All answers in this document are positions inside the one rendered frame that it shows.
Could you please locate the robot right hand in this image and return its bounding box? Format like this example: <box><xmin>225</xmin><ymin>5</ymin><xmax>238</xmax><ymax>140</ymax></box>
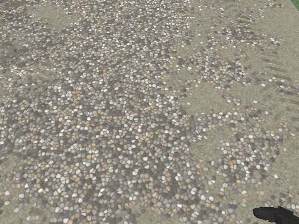
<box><xmin>252</xmin><ymin>206</ymin><xmax>299</xmax><ymax>224</ymax></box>

